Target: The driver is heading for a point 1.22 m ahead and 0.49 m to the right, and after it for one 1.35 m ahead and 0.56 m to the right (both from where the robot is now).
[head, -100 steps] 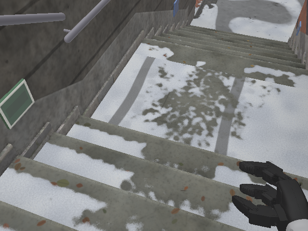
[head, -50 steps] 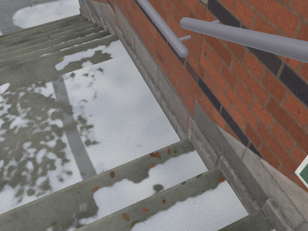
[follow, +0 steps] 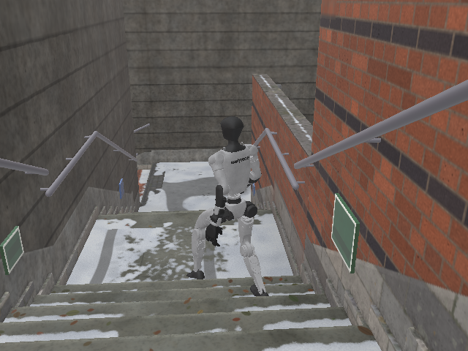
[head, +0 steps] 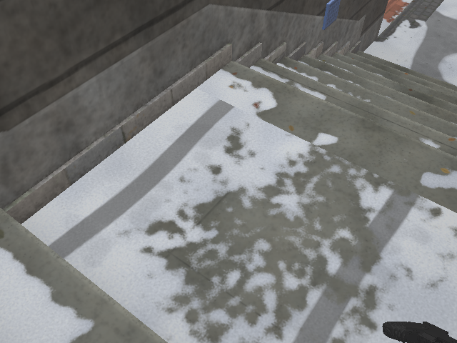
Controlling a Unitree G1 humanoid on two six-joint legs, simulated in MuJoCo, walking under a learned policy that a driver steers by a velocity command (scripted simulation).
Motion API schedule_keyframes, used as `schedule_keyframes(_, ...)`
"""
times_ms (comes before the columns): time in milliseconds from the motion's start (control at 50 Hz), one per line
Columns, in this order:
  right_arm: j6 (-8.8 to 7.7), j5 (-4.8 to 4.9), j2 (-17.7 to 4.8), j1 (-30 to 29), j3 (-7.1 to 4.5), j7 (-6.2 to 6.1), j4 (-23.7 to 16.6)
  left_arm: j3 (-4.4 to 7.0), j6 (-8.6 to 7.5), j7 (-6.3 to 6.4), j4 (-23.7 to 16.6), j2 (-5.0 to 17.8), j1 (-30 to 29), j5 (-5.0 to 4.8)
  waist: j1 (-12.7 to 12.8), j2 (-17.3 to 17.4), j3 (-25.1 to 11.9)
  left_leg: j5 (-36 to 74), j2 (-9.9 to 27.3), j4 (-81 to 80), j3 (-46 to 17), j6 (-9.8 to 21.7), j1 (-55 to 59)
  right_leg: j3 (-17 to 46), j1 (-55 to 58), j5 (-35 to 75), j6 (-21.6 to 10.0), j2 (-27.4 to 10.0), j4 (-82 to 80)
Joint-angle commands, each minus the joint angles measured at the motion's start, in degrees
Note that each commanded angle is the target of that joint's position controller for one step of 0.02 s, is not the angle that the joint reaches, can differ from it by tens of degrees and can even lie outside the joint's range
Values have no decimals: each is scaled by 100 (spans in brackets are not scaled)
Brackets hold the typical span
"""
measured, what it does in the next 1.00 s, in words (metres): goes down, turning right: left foot 0.16 m lower, then right foot 0.16 m lower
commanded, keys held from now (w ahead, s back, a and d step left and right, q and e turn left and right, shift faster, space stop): w+e+shift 1.00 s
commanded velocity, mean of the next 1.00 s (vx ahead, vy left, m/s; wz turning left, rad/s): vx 1.00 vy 0.00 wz -0.67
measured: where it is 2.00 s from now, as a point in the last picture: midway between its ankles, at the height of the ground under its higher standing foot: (419, 204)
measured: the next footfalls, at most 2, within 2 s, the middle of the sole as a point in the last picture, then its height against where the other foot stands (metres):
left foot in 0.12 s outside the picture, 0.16 m lower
right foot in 0.54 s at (308, 332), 0.16 m lower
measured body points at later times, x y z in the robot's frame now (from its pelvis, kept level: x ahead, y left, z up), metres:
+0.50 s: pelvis +0.48 -0.06 -0.16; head +0.49 -0.07 +0.29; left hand +0.70 +0.16 -0.25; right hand +0.42 -0.32 -0.30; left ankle +0.25 +0.11 -0.79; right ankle +0.64 -0.19 -0.86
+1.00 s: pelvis +0.92 -0.21 -0.23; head +0.92 -0.22 +0.22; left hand +1.22 -0.11 -0.32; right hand +0.81 -0.48 -0.34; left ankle +1.03 -0.11 -0.96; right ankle +0.79 -0.23 -0.83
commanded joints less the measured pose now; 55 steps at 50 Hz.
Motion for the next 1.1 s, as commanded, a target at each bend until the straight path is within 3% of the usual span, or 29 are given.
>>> schedule_keyframes(20,-201,167,-9,-1510,109,121,-739,64,93,-8,-5,630,187,-170,181,-555,1411,-750,-324,-1189,840,-40,872,1407,-1153,5149,-491,-1224,-1277)
schedule_keyframes(60,-411,119,-266,-919,-47,21,-526,47,169,-47,377,734,587,-224,-97,-666,1197,-1165,-432,-1427,1108,20,2021,1511,-930,7177,-529,-1298,-281)
schedule_keyframes(100,-410,4,-936,1933,-485,-176,335,96,27,-102,392,982,-397,-165,-1859,-663,250,-311,4,-1983,797,194,5116,1569,-1971,7754,-520,-1098,2916)
schedule_keyframes(120,-350,-274,-815,2990,-393,-254,822,95,-77,-134,285,842,-955,-138,-2313,145,-249,437,656,-1461,74,582,7206,1502,-4005,2851,-310,-147,5978)
schedule_keyframes(140,-407,-514,-740,2830,-235,-247,672,26,-226,-158,20,700,-95,-279,-1659,1073,-1571,1663,1548,369,-667,860,8515,2731,-4935,982,-360,-157,6205)
schedule_keyframes(160,-339,-402,-687,2591,-296,-239,614,26,-265,-222,-204,1007,-125,-327,-1693,940,-2303,766,1734,-239,-1160,1056,8474,2980,-5034,1499,-402,-453,5254)
schedule_keyframes(180,-389,-301,-783,2304,-370,-234,748,-7,-225,-199,-553,832,-645,-423,-1422,708,-2027,-3336,2016,-1607,-2113,1421,7412,2501,-5355,2534,-239,-699,4272)
schedule_keyframes(220,-563,-222,280,993,-68,-339,763,59,54,-28,-440,400,-1150,-177,-804,-1189,-173,-3637,1683,-2373,-1757,1099,4244,2205,-4624,4051,-65,-1064,3375)
schedule_keyframes(280,-639,-262,18,537,-91,-269,869,-10,326,-104,-606,66,-1059,-270,-284,-435,605,-3476,1938,-2708,-965,731,2475,2340,-4305,3373,339,-1634,1972)
schedule_keyframes(360,-701,-211,-192,608,-188,-807,1168,58,125,-508,-832,371,-2094,-73,-375,-106,545,-3954,692,-2052,1632,-180,1932,1413,-3049,7958,35,-1177,-754)
schedule_keyframes(420,-636,-128,-348,741,-252,-751,1395,127,234,-603,-800,534,-2011,-243,-351,54,382,-3957,476,-1505,2163,-399,2533,969,-1973,8448,-105,-798,-1075)
schedule_keyframes(480,-456,51,-559,914,-296,-653,1452,218,372,-580,-761,904,-1905,-99,-274,-15,504,-1527,794,-107,2223,-623,4095,422,-2192,7384,-350,-580,-1620)
schedule_keyframes(520,-449,48,-812,526,-317,-622,1445,465,446,-578,-276,1398,-308,-79,487,124,-15,280,951,2107,1977,-665,4194,348,-708,6948,-754,-591,-1759)
schedule_keyframes(540,-518,89,-802,-112,-335,-562,1374,619,516,-556,120,1683,922,-79,1425,-1185,-151,-1737,179,5192,2080,-883,2960,593,1154,7868,-1397,-744,-2671)
schedule_keyframes(560,-669,-151,-128,-307,-185,-527,935,490,447,-616,472,1795,1094,83,1128,-3086,617,-6610,-652,7853,1802,-923,324,841,1948,8875,-1440,-545,-1453)
schedule_keyframes(580,-808,-196,104,658,-26,-485,441,311,263,-657,138,1625,699,31,65,-3455,-503,-6639,-682,7384,585,-763,-777,2402,2942,8511,-2064,-563,-818)
schedule_keyframes(600,-932,-252,-59,565,34,-472,295,283,198,-689,-112,1318,467,2,62,-2058,-1000,-6471,-515,6757,259,-591,-1118,3365,3029,7060,-2454,-1063,-1390)
schedule_keyframes(620,-1038,46,-279,3,39,-483,-59,430,114,-577,-304,1756,172,-28,1,-1364,-1269,-5947,-449,5625,56,-596,-1781,5346,3073,3759,-2790,-1823,-2819)
schedule_keyframes(640,-1043,152,-599,-423,-88,-559,21,340,-38,-519,-587,1579,-633,0,-340,198,-864,-4816,-122,4367,-267,-438,-1391,6281,1782,2305,-2433,-2200,-3256)
schedule_keyframes(720,-609,-255,-645,-794,-120,-668,28,162,-160,-128,-1154,1303,-2242,-40,-997,254,525,-4063,249,811,-377,-1252,1159,4714,-2766,4173,-2035,-1275,-3184)
schedule_keyframes(800,-539,-80,-307,-542,-124,-521,-21,203,-55,-34,-843,1255,-1549,-246,-788,-447,17,-1912,-666,-1093,647,-1248,4079,3319,-3410,4172,-1262,-295,-2547)
schedule_keyframes(840,-543,-50,-578,786,-355,-602,202,166,-71,-130,-967,1084,-1652,-243,-1547,-431,-703,-2513,-716,-1165,517,-960,5629,3038,-3195,5322,-804,59,-939)
schedule_keyframes(860,-561,-30,-886,2400,-500,-624,461,83,-101,-175,-1226,863,-2192,-110,-2429,-368,-1566,-3439,-35,-826,-233,-699,7174,2697,-3714,5447,-492,301,873)
schedule_keyframes(880,-552,-113,-1282,3138,-478,-602,661,-126,-111,-209,-1495,72,-2044,44,-2155,1134,-1871,-4742,1128,-1674,-2639,-339,7551,2393,-4375,1618,-406,573,3047)
schedule_keyframes(900,-616,-295,-1482,2307,-479,-538,431,-136,-100,-220,-1667,258,-991,-491,-1235,2454,-1755,-7088,2167,-3219,-5804,535,7443,2270,-5505,2093,-437,182,3860)
schedule_keyframes(920,-585,-218,-741,1491,-381,-567,294,-81,19,-196,-1530,602,-1376,-489,-1271,1412,-481,-8165,1883,-3320,-5179,545,6522,1989,-5878,2712,-386,-247,4079)
schedule_keyframes(960,-526,-209,-414,1113,-278,-524,459,-71,144,-241,-1768,490,-2196,-173,-1096,56,373,-5669,1357,-3183,-2955,204,4947,1714,-5344,3157,-441,-608,3822)
schedule_keyframes(1020,-553,-182,-12,915,-139,-464,806,-31,299,-377,-2113,487,-2473,-312,-737,98,446,-3702,1057,-3209,-1043,-77,4186,1765,-4898,3272,-419,-1097,3033)
schedule_keyframes(1100,-545,-248,-515,870,-218,-551,948,-53,366,-469,-2483,694,-2935,-211,-638,-172,618,-2327,961,-3576,355,-142,4109,1509,-5072,4172,-184,-1202,2155)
